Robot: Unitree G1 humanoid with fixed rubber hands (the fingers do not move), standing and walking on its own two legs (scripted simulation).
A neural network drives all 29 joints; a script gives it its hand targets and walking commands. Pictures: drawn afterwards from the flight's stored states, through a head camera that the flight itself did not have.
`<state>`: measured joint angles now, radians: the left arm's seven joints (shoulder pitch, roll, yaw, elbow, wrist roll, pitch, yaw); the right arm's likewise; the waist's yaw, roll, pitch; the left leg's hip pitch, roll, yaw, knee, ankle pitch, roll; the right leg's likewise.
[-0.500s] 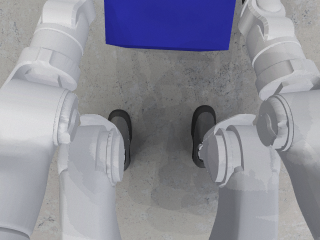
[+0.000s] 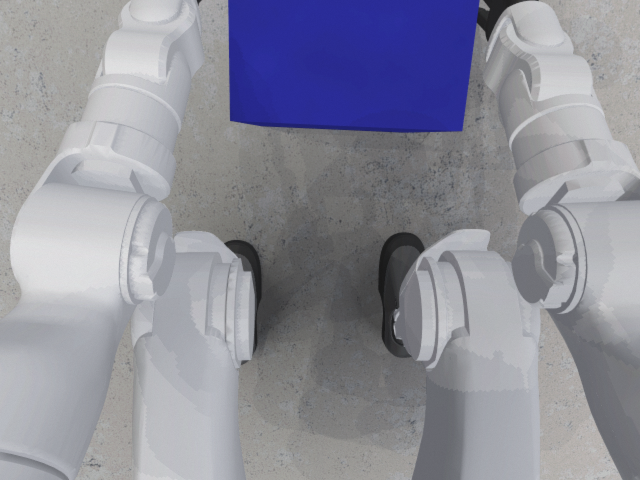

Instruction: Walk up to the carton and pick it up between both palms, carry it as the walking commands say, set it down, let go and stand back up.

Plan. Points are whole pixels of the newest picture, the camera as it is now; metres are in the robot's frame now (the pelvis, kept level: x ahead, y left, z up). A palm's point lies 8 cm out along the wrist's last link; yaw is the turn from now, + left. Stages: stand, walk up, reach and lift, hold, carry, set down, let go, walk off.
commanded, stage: reach and lift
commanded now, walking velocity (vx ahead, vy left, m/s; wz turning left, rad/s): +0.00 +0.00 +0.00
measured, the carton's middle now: (344, 10) +0.54 -0.03 -0.25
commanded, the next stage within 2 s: none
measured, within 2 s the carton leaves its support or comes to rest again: leaves its support in 0.20 s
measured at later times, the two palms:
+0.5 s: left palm out of the picture +0.55 +0.13 -0.13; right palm out of the picture +0.52 -0.17 -0.15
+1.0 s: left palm out of the picture +0.55 +0.12 -0.07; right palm out of the picture +0.52 -0.18 -0.09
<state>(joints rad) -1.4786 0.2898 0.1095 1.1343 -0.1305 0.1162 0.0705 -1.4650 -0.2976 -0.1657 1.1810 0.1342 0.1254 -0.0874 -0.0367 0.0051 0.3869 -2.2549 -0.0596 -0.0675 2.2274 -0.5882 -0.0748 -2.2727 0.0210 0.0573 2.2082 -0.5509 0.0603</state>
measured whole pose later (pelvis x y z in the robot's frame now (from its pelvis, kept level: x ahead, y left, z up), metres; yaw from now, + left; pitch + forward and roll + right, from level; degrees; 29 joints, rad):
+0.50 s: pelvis -0.02 +0.00 +0.02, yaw -1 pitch +29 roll -1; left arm -1.51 0.26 0.21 0.97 -0.06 0.23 0.16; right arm -1.48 -0.27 -0.19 0.99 0.11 0.26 -0.17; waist -0.03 0.03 0.51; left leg -2.12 -0.08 -0.08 2.18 -0.57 -0.08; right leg -2.13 0.06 0.08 2.15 -0.53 0.09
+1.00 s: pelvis -0.02 +0.00 +0.05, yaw -1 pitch +28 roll +0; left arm -1.43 0.19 0.31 0.73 0.02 0.33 0.14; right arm -1.39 -0.21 -0.28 0.74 0.05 0.36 -0.16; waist -0.02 0.01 0.52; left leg -1.99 -0.09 -0.08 2.07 -0.57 -0.09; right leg -2.02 0.09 0.09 2.05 -0.52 0.09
